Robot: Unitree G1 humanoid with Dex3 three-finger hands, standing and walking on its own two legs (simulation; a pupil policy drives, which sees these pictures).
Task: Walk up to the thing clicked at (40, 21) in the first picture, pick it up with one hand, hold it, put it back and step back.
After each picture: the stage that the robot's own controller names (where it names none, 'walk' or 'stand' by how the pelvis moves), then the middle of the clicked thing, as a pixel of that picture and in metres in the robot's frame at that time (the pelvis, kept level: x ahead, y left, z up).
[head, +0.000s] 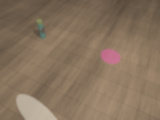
stand; (41, 29) +1.62 +0.55 -0.66
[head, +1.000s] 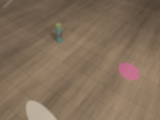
walk; (59, 33) +1.54 +0.27 -0.64
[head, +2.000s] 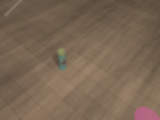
walk; (62, 59) +1.04 +0.22 -0.65
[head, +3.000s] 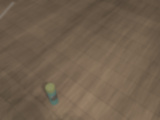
walk; (52, 94) +0.63 +0.26 -0.64
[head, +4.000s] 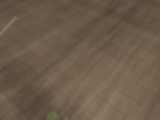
stand; out of the picture +0.45 +0.23 -0.62
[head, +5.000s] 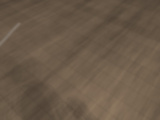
stand; out of the picture +0.41 +0.23 -0.65
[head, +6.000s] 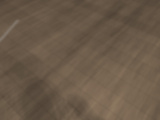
stand; out of the picture +0.39 +0.23 -0.64
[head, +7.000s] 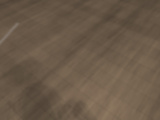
stand; out of the picture +0.42 +0.25 -0.66
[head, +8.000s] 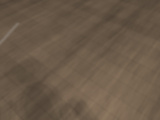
stand; out of the picture +0.42 +0.25 -0.66
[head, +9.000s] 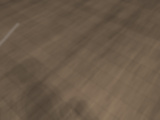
go down; out of the picture +0.42 +0.25 -0.66
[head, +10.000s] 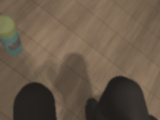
go down; (10, 38) +0.52 +0.25 -0.26
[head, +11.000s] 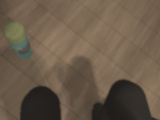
close in; (20, 43) +0.51 +0.23 -0.26
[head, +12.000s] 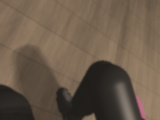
close in; out of the picture +0.51 +0.29 -0.17
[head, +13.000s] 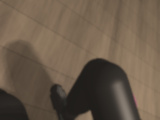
lift; out of the picture +0.49 +0.30 -0.17
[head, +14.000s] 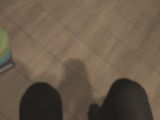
lift; out of the picture +0.39 +0.27 -0.08
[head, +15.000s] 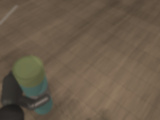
hold; (37, 90) +0.32 +0.17 +0.06
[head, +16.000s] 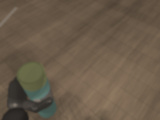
hold; (40, 94) +0.32 +0.16 +0.02
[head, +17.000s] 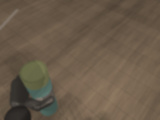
crouch; (42, 92) +0.32 +0.16 +0.03
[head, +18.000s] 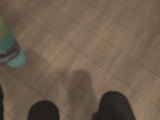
crouch; (5, 45) +0.47 +0.22 -0.05
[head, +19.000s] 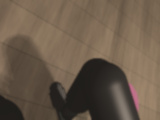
lower; out of the picture +0.49 +0.28 -0.18
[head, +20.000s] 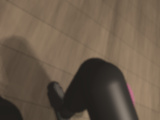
lower; out of the picture +0.50 +0.29 -0.18
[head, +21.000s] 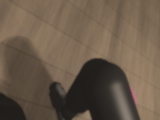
lower; out of the picture +0.49 +0.29 -0.18
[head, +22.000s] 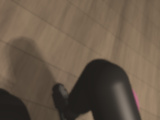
lower; out of the picture +0.48 +0.28 -0.18
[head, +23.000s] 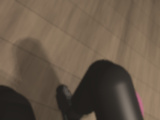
loosen; out of the picture +0.48 +0.25 -0.17
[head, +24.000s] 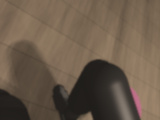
withdraw; out of the picture +0.48 +0.26 -0.18
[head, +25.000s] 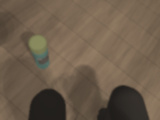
walk; (40, 54) +0.51 +0.19 -0.28
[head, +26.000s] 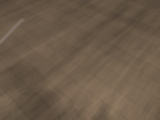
stand; out of the picture +0.42 +0.17 -0.59
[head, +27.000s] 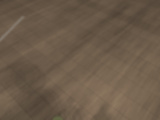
stand; out of the picture +0.43 +0.18 -0.60
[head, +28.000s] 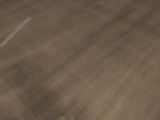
stand; out of the picture +0.44 +0.17 -0.62
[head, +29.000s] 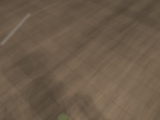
walk; out of the picture +0.43 +0.18 -0.65
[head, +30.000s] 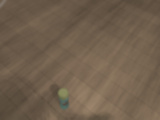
walk; (63, 99) +0.53 +0.13 -0.64
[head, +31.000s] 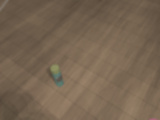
walk; (57, 76) +0.75 +0.29 -0.63
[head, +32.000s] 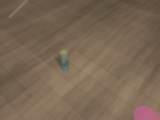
stand; (64, 61) +1.04 +0.22 -0.63
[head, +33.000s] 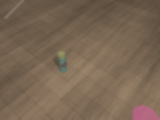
stand; (62, 62) +1.02 +0.23 -0.65
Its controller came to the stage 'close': yes
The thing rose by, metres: 0.69
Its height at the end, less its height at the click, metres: +0.00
